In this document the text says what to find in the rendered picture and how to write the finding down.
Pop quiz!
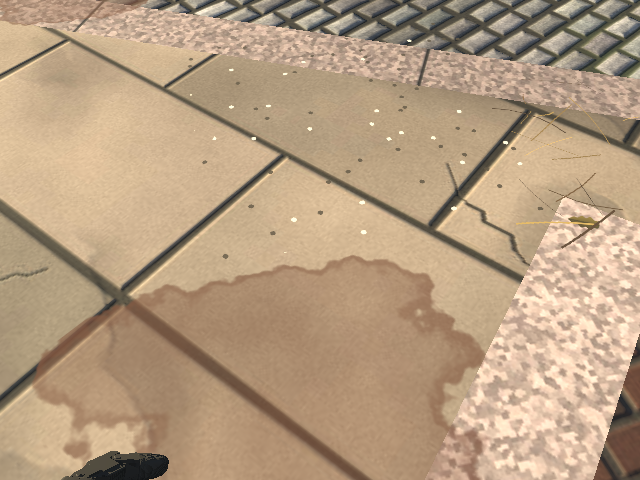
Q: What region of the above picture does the robot left hand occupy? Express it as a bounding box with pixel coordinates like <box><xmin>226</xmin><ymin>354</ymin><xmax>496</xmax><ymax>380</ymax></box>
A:
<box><xmin>61</xmin><ymin>451</ymin><xmax>169</xmax><ymax>480</ymax></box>

